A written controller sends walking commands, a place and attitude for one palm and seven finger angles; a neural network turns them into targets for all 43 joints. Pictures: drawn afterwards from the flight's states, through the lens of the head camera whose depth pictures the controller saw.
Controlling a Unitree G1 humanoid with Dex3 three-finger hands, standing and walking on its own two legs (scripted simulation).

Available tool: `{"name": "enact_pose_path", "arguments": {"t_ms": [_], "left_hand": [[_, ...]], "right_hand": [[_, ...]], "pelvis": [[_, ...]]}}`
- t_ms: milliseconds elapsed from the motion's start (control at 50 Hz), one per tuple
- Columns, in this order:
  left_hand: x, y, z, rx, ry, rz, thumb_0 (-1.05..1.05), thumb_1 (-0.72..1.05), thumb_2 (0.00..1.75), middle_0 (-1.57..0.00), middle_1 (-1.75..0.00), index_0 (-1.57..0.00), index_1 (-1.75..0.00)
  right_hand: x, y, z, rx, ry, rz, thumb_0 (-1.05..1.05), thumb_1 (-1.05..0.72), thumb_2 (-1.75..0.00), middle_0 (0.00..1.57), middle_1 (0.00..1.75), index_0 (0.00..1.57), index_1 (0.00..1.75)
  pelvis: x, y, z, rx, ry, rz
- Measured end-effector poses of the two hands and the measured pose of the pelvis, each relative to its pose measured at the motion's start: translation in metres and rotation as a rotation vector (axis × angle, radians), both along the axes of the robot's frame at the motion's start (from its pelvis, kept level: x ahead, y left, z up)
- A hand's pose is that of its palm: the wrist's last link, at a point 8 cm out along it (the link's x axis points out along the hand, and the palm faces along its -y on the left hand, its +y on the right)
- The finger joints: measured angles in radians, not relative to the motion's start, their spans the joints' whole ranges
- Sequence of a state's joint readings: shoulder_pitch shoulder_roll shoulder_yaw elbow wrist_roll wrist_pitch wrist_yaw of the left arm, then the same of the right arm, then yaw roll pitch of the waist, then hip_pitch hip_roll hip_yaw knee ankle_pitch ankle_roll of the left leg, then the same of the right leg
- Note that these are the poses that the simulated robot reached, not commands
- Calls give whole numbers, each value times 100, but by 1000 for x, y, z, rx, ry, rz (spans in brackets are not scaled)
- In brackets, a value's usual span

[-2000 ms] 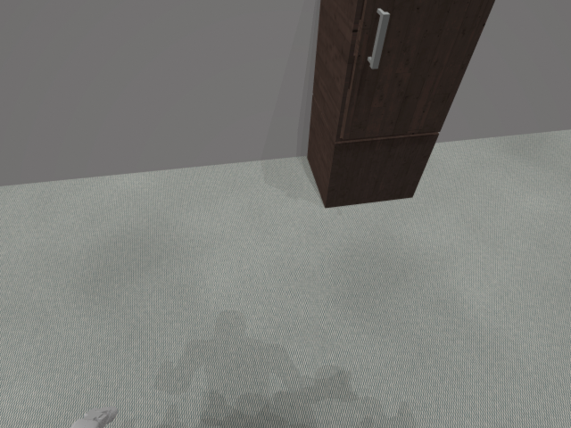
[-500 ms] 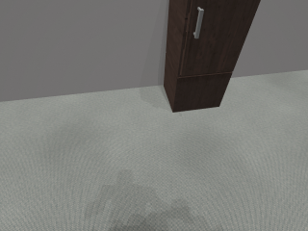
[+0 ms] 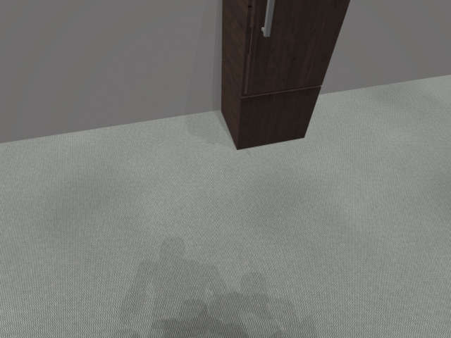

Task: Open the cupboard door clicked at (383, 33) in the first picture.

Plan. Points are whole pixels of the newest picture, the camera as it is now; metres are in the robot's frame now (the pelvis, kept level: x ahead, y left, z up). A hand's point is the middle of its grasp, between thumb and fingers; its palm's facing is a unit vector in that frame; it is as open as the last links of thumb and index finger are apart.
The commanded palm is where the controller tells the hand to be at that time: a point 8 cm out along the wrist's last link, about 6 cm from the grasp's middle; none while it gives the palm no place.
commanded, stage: walk to a spot facing it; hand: left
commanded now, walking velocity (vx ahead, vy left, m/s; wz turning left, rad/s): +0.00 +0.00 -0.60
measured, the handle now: (267, 12) +1.23 -0.07 +0.05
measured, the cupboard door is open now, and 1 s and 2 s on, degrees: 0 0 0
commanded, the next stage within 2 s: none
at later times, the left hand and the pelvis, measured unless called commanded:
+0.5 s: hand out of the picture +0.05 +0.18 -0.16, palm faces -0.17 -0.96 -0.23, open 7.4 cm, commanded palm none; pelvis -0.03 -0.01 +0.00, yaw -15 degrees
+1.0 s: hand (159, 307) +0.20 +0.16 -0.17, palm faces -0.52 -0.84 -0.15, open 7.4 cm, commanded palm none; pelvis +0.03 +0.02 +0.01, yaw -34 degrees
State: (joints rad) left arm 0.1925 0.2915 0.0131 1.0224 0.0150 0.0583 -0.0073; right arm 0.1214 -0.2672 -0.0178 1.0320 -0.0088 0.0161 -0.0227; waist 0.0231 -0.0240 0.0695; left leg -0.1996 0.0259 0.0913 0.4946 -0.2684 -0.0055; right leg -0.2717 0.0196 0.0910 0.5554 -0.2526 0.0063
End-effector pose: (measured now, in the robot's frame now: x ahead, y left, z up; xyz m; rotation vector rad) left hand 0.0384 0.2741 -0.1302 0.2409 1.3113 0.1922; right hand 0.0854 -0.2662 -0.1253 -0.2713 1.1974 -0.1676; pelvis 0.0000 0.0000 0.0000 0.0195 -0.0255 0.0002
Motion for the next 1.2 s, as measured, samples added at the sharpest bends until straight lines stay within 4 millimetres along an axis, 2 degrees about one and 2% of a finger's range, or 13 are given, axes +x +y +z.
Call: {"name": "enact_pose_path", "arguments": {"t_ms": [80,180,340,480,560,640,680,760,860,940,1020,1120,1200], "left_hand": [[1,-20,-6,-18,17,-31,0,91,90,-20,-30,-20,-30],[2,-45,-10,-12,-11,-68,0,91,90,-20,-30,-20,-30],[-5,-65,4,-39,19,-109,0,91,90,-20,-30,-20,-30],[12,-53,4,-51,1,-177,0,91,90,-20,-30,-20,-30],[26,-36,-1,-61,-25,-210,0,91,90,-20,-30,-20,-30],[46,-14,-13,-81,-45,-254,0,91,90,-20,-30,-20,-30],[60,-7,-14,-91,-45,-282,0,91,90,-20,-30,-20,-30],[97,-3,-3,-114,-82,-355,0,91,90,-20,-30,-19,-30],[138,-12,1,-121,-104,-433,0,91,90,-20,-30,-19,-30],[163,-37,-4,-131,-62,-508,0,91,90,-20,-29,-19,-30],[192,-82,-11,-159,-25,-604,0,92,90,-19,-29,-19,-30],[241,-170,-17,-207,-40,-746,0,92,90,-20,-29,-19,-30],[286,-251,-22,-243,-120,-847,0,91,90,-20,-29,-19,-30]], "right_hand": [[-24,1,-15,45,8,-61,1,-91,-89,20,30,20,30],[-47,-11,-39,86,33,-127,1,-91,-89,20,30,20,30],[-65,-25,-14,72,23,-197,1,-91,-89,20,30,20,30],[-74,-26,1,17,-29,-264,1,-91,-89,20,30,20,30],[-78,-13,9,-7,-65,-284,1,-91,-90,20,30,20,30],[-86,9,16,-37,-123,-317,1,-91,-90,20,30,20,30],[-101,23,21,-47,-131,-353,1,-91,-89,20,30,20,30],[-140,49,30,-44,-66,-433,1,-91,-89,20,30,20,30],[-183,79,28,-22,36,-548,1,-91,-89,20,30,20,30],[-210,104,21,17,110,-657,1,-91,-89,20,30,20,30],[-233,129,15,76,201,-762,1,-91,-89,20,30,20,30],[-251,154,9,167,331,-887,1,-91,-89,20,30,20,30],[-255,158,0,248,426,-971,1,-91,-89,20,30,20,30]], "pelvis": [[-6,-8,-7,17,-11,-57],[-11,-24,-20,7,-8,-106],[-22,-29,1,12,24,-173],[-26,-14,4,1,43,-248],[-27,3,2,-12,46,-288],[-23,25,-4,-30,51,-333],[-20,34,-2,-35,36,-360],[-9,42,9,-65,29,-409],[7,42,13,-66,29,-482],[22,34,10,-56,30,-544],[38,19,6,-47,31,-602],[61,-11,-2,-39,37,-665],[80,-49,-16,-35,44,-711]]}}
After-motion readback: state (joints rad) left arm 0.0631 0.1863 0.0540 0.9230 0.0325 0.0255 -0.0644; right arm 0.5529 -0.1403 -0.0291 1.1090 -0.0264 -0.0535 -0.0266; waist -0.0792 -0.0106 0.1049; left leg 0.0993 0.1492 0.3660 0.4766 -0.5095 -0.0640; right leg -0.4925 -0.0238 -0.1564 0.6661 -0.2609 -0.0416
